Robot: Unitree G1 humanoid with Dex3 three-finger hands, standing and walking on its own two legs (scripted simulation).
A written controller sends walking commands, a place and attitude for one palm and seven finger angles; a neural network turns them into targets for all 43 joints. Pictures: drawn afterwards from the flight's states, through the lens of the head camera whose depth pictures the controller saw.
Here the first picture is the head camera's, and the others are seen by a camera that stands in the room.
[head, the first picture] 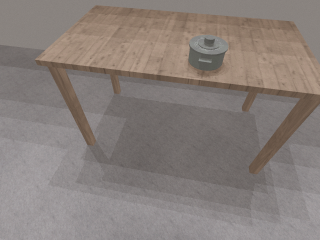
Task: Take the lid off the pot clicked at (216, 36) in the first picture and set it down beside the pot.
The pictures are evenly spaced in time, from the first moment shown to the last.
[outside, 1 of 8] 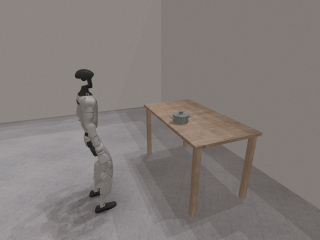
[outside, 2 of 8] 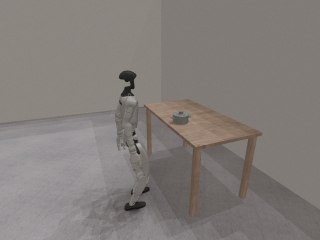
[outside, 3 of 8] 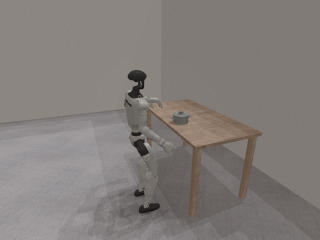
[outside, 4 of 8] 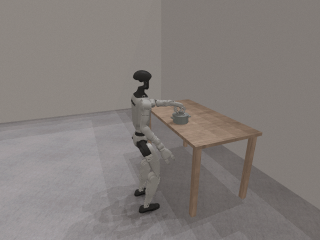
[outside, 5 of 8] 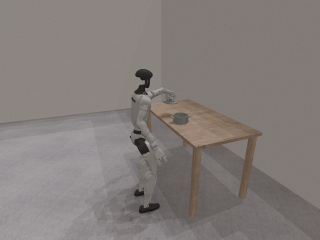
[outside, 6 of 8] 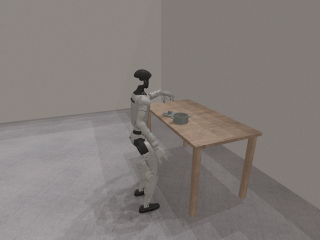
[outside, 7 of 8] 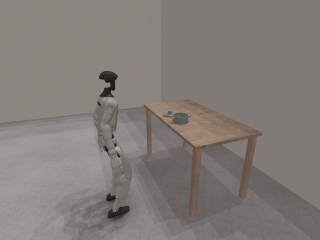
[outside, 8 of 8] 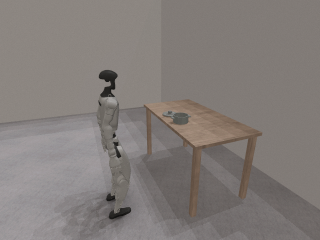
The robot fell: no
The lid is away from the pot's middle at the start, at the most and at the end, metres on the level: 0.00 0.25 0.24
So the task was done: yes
